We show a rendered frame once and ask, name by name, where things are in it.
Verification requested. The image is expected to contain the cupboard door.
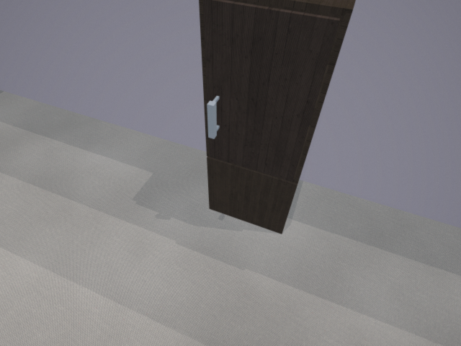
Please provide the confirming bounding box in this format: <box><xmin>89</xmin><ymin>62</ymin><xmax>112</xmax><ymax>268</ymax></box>
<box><xmin>203</xmin><ymin>0</ymin><xmax>341</xmax><ymax>182</ymax></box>

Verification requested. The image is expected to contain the handle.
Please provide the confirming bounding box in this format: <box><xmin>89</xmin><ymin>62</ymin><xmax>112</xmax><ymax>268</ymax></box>
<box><xmin>207</xmin><ymin>96</ymin><xmax>220</xmax><ymax>139</ymax></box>

